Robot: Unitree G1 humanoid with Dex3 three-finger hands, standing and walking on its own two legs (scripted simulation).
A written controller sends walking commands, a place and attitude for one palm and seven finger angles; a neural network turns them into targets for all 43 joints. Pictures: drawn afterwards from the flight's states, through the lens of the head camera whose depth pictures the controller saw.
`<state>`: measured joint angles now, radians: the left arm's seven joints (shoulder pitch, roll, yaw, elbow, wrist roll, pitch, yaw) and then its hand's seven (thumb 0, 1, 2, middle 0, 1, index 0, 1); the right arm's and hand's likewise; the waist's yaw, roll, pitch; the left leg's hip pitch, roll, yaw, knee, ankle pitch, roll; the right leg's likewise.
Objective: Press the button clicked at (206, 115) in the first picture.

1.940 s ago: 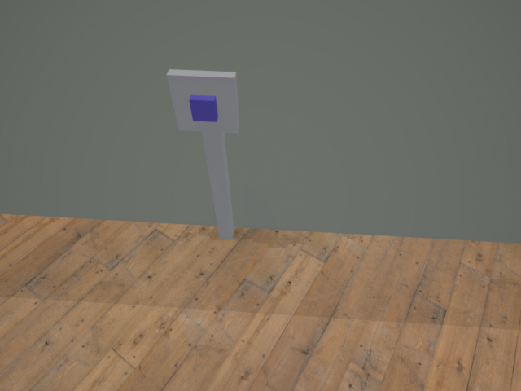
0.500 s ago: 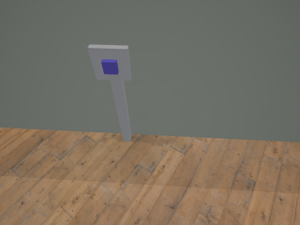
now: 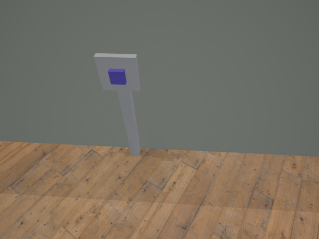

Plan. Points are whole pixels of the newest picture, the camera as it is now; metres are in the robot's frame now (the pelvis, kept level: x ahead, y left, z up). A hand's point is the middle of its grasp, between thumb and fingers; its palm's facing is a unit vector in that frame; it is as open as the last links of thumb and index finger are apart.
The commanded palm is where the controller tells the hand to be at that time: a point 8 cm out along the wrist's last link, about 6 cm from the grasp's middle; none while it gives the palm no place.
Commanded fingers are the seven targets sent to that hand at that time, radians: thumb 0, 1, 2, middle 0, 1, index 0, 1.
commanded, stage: take the last steps up to it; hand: left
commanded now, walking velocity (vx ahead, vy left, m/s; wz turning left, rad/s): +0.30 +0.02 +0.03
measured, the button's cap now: (117, 76) +0.77 +0.23 -0.04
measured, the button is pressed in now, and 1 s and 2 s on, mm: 0 0 0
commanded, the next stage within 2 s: come to a stop and stand still in 0.60 s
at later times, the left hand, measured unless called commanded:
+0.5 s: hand (105, 228) +0.19 +0.18 -0.18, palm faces -0.02 -0.97 -0.26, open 7.3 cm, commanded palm none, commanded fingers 0.00 0.90 0.90 -0.20 -0.30 -0.20 -0.30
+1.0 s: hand (128, 221) +0.22 +0.12 -0.19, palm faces +0.11 -0.98 -0.16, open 7.3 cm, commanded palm none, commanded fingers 0.00 0.90 0.90 -0.20 -0.30 -0.20 -0.30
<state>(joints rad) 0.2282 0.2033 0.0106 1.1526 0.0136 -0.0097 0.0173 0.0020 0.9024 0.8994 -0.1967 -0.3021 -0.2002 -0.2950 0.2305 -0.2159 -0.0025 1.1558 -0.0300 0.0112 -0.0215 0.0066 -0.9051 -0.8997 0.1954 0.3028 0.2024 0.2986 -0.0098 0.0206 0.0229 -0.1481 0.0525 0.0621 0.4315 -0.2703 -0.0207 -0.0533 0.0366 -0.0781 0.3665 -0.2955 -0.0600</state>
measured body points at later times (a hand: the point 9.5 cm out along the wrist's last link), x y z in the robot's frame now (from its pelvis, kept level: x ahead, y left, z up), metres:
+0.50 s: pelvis +0.14 -0.02 -0.02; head +0.18 -0.05 +0.43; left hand +0.19 +0.23 -0.16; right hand -0.01 -0.18 -0.17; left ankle +0.02 +0.13 -0.74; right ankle +0.23 -0.10 -0.74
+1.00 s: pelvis +0.24 -0.03 -0.01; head +0.27 -0.03 +0.44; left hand +0.21 +0.17 -0.17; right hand +0.34 -0.26 -0.16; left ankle +0.28 +0.09 -0.74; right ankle +0.24 -0.10 -0.74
